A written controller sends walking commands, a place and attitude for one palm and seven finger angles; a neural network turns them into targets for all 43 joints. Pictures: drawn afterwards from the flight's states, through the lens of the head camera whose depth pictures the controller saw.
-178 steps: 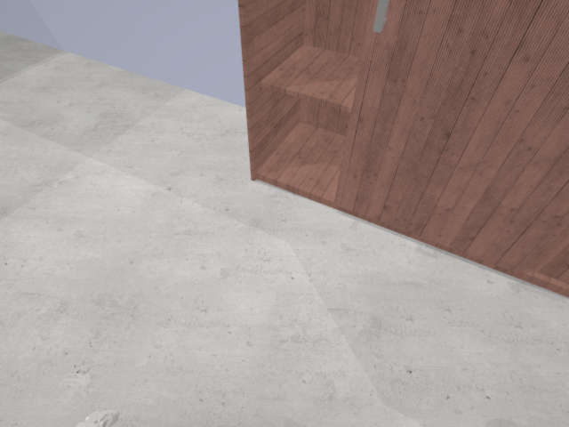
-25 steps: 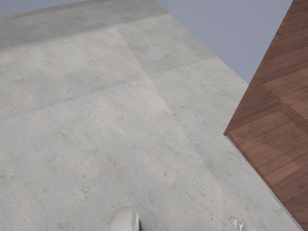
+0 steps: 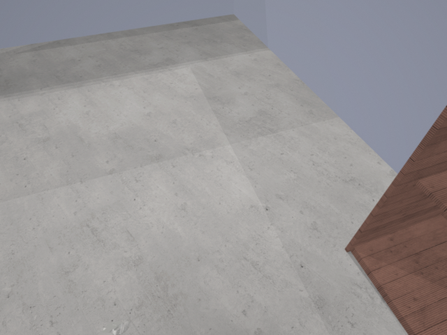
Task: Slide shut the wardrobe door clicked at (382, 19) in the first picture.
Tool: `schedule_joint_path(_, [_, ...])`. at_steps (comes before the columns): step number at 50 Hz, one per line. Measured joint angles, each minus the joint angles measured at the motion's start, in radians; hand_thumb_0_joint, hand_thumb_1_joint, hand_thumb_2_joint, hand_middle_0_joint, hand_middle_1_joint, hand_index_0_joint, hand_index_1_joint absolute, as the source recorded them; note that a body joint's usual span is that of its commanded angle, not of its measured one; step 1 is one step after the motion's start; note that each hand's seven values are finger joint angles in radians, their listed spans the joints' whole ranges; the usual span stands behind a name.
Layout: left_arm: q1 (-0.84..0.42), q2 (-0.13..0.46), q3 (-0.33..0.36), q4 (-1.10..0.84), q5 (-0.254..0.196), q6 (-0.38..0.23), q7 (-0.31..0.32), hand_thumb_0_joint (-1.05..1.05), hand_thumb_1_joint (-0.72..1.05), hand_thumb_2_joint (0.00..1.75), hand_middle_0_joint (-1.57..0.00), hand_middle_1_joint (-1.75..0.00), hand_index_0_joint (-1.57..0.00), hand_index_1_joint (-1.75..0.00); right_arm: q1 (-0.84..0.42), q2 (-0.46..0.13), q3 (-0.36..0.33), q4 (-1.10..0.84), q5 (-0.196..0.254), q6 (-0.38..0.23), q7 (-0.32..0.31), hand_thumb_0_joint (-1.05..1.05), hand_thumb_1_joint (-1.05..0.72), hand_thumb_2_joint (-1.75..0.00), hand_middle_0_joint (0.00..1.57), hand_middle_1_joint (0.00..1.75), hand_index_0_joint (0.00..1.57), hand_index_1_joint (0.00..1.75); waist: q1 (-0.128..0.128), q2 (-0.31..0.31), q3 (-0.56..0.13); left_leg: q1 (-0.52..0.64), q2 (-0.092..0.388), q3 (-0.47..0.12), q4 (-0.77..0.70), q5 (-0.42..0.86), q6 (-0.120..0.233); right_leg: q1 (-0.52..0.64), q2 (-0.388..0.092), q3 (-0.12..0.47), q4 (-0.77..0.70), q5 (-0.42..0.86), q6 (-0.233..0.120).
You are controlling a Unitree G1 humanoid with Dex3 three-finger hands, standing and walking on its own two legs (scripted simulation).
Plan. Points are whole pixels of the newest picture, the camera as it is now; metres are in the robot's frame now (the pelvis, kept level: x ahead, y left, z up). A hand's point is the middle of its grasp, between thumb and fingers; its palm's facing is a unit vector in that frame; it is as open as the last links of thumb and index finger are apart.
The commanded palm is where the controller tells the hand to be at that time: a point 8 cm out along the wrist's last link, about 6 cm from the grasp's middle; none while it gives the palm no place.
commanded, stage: turn to face it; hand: right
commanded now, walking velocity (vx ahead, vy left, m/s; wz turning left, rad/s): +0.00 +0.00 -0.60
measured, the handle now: out of the picture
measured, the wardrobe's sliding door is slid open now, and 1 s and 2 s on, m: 0.44 0.44 0.44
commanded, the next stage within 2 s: take the last steps up to it in 1.82 s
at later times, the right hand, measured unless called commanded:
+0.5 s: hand out of the picture +0.10 -0.22 -0.14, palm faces +0.26 +0.93 -0.26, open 7.4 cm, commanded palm none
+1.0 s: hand out of the picture -0.07 -0.16 -0.16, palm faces +0.59 +0.76 -0.27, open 7.4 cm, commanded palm none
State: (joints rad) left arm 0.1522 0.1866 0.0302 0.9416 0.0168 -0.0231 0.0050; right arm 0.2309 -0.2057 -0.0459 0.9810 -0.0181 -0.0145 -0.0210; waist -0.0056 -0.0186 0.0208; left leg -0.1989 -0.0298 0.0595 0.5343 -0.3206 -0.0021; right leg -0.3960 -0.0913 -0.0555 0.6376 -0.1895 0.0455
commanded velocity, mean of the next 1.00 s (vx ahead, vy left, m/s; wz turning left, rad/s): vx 0.00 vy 0.00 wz -0.60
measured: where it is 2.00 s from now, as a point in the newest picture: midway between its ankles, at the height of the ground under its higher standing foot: outside the picture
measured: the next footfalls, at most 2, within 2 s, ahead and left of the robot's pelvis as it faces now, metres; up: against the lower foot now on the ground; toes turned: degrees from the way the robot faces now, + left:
left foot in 0.56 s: +0.11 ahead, +0.13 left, +0.00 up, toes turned -18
right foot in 1.04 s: -0.03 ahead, -0.09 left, +0.00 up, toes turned -43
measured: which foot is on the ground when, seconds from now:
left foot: down 0.00-0.02, up 0.04-0.54, down 0.56-1.00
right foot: down 0.00-0.56, up 0.58-1.00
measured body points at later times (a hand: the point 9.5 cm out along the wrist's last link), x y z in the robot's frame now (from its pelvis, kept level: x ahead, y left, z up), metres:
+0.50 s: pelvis +0.04 +0.00 +0.01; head +0.07 +0.00 +0.46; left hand +0.11 +0.25 -0.14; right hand +0.09 -0.27 -0.12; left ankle +0.06 +0.14 -0.70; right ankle +0.07 -0.10 -0.73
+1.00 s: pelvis +0.03 +0.03 +0.01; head +0.07 +0.00 +0.45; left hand +0.28 +0.18 -0.13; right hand -0.10 -0.20 -0.14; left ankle +0.07 +0.14 -0.73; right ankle -0.06 -0.07 -0.71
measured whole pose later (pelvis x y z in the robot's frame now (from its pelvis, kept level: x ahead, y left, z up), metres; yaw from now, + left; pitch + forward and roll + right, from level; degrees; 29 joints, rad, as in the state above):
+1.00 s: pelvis +0.03 +0.03 +0.01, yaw -35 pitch +0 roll -2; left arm 0.11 0.27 0.08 0.91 0.02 0.08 -0.03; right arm 0.28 -0.22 -0.04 0.91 -0.03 0.02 -0.02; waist -0.03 0.03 0.09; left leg -0.22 0.17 0.25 0.58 -0.34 -0.02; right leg -0.32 -0.03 -0.09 0.72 -0.41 0.06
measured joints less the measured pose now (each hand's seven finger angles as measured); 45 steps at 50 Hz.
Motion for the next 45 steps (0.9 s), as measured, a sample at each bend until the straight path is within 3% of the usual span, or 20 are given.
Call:
schedule_joint_path(2, [0.012, -0.018, -0.008, 0.023, 0.005, 0.003, -0.004, 0.0, 0.91, 0.9, -0.2, -0.3, -0.2, -0.3, -0.002, -0.009, 0.0, 0.006, 0.005, 0.01, -0.005, 0.01, -0.91, -0.9, 0.2, 0.3, 0.2, 0.3, -0.01, 0.04, -0.009, -0.003, 0.036, 0.006, 0.069, -0.076, -0.018, 0.019, 0.038, -0.006, 0.005, -0.053, -0.066])
schedule_joint_path(4, [0.019, -0.033, -0.018, 0.033, 0.01, 0.013, -0.005, 0.0, 0.91, 0.9, -0.2, -0.3, -0.2, -0.3, -0.004, -0.009, 0.001, 0.014, 0.006, 0.022, -0.009, 0.01, -0.91, -0.9, 0.2, 0.3, 0.2, 0.3, -0.018, 0.056, -0.01, -0.048, 0.045, -0.006, 0.21, -0.18, -0.029, 0.034, 0.058, -0.009, -0.007, -0.071, -0.093])
schedule_joint_path(8, [0.034, -0.044, -0.011, 0.03, 0.006, 0.022, 0.006, 0.0, 0.92, 0.9, -0.21, -0.3, -0.2, -0.3, -0.01, -0.002, -0.005, 0.018, 0.003, 0.033, 0.0, 0.01, -0.91, -0.9, 0.2, 0.3, 0.2, 0.3, -0.009, 0.055, 0.003, -0.16, 0.058, -0.028, 0.444, -0.164, -0.043, 0.069, 0.091, 0.01, -0.11, -0.02, -0.109])
schedule_joint_path(15, [0.075, -0.012, 0.013, 0.024, 0.005, 0.034, 0.003, 0.0, 0.93, 0.9, -0.21, -0.3, -0.21, -0.3, -0.028, -0.006, -0.023, -0.007, 0.003, 0.049, 0.0, 0.01, -0.91, -0.9, 0.2, 0.3, 0.2, 0.3, 0.016, 0.041, 0.021, -0.237, 0.079, -0.061, 0.463, -0.1, -0.073, 0.091, 0.133, 0.069, -0.206, 0.036, -0.118])
schedule_joint_path(24, [0.117, 0.025, 0.042, 0.026, 0.011, 0.065, -0.003, 0.01, 0.91, 0.9, -0.21, -0.3, -0.2, -0.3, -0.094, -0.011, -0.025, -0.063, 0.012, 0.056, -0.006, 0.01, -0.91, -0.9, 0.2, 0.3, 0.2, 0.3, 0.052, 0.003, 0.029, -0.197, 0.047, -0.084, 0.284, -0.109, -0.069, 0.068, 0.171, 0.175, -0.181, 0.044, -0.087])
schedule_joint_path(28, [0.126, 0.042, 0.056, 0.014, 0.007, 0.082, -0.01, 0.01, 0.91, 0.9, -0.21, -0.3, -0.2, -0.3, -0.094, -0.008, -0.015, -0.103, 0.015, 0.04, -0.007, 0.01, -0.91, -0.9, 0.2, 0.3, 0.2, 0.3, 0.052, -0.012, 0.01, -0.08, 0.035, -0.08, 0.029, -0.029, -0.045, 0.031, 0.196, 0.222, -0.126, 0.029, -0.053])
schedule_joint_path(31, [0.114, 0.06, 0.072, 0.01, 0.008, 0.095, -0.012, 0.01, 0.91, 0.9, -0.2, -0.3, -0.2, -0.3, -0.083, 0.005, -0.002, -0.113, 0.006, 0.035, -0.01, 0.01, -0.91, -0.9, 0.2, 0.3, 0.2, 0.3, 0.048, -0.032, 0.011, -0.065, 0.041, -0.041, 0.019, 0.028, 0.007, -0.061, 0.186, 0.176, 0.125, -0.189, -0.025])
schedule_joint_path(34, [0.102, 0.076, 0.078, 0.004, 0.013, 0.102, -0.023, 0.01, 0.91, 0.9, -0.2, -0.3, -0.2, -0.3, -0.057, 0.015, 0.005, -0.114, 0.005, 0.037, -0.01, 0.01, -0.91, -0.9, 0.2, 0.3, 0.2, 0.3, 0.047, -0.028, 0.008, -0.025, 0.068, -0.002, -0.015, 0.028, 0.023, -0.132, 0.149, 0.099, 0.39, -0.202, -0.003])
schedule_joint_path(36, [0.093, 0.083, 0.078, -0.004, 0.012, 0.102, -0.029, 0.01, 0.91, 0.9, -0.2, -0.3, -0.2, -0.3, -0.045, 0.019, 0.009, -0.112, 0.004, 0.032, -0.009, 0.01, -0.9, -0.9, 0.2, 0.3, 0.2, 0.3, 0.048, -0.021, 0.015, -0.005, 0.085, 0.024, -0.033, 0.034, 0.024, -0.147, 0.118, 0.071, 0.479, -0.178, 0.013])
schedule_joint_path(39, [0.076, 0.09, 0.076, -0.008, 0.011, 0.107, -0.032, 0.01, 0.91, 0.9, -0.2, -0.3, -0.2, -0.3, -0.029, 0.025, 0.016, -0.109, 0.001, 0.024, -0.007, 0.01, -0.9, -0.9, 0.2, 0.3, 0.2, 0.3, 0.04, -0.008, 0.028, 0.012, 0.112, 0.063, -0.041, 0.031, 0.024, -0.127, 0.081, 0.051, 0.489, -0.179, 0.034])
schedule_joint_path(45, [0.009, 0.096, 0.065, -0.008, 0.006, 0.119, -0.035, 0.01, 0.91, 0.9, -0.2, -0.3, -0.2, -0.3, 0.017, 0.021, 0.022, -0.096, -0.007, 0.023, 0.001, 0.01, -0.9, -0.9, 0.2, 0.3, 0.2, 0.3, 0.005, 0.013, 0.054, 0.009, 0.159, 0.136, -0.018, 0.011, 0.009, -0.041, 0.05, 0.024, 0.335, -0.231, 0.04])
